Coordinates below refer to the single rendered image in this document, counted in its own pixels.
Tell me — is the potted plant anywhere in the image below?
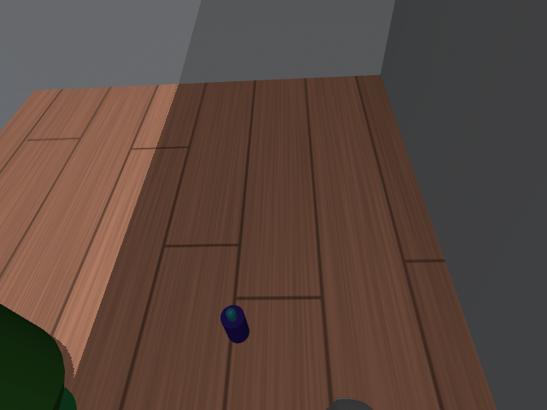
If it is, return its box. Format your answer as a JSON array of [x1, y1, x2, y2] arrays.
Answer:
[[0, 304, 77, 410]]

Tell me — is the bottle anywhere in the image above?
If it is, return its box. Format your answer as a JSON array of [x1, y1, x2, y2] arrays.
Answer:
[[221, 305, 250, 343]]

